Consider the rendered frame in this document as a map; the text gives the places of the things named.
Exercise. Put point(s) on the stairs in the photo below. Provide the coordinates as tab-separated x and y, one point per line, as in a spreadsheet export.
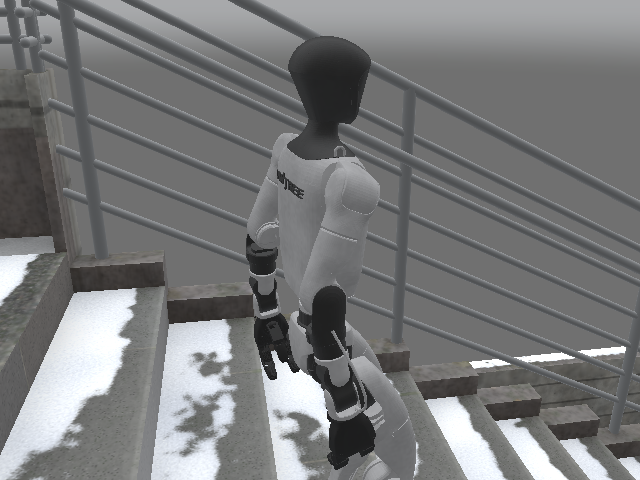
100	386

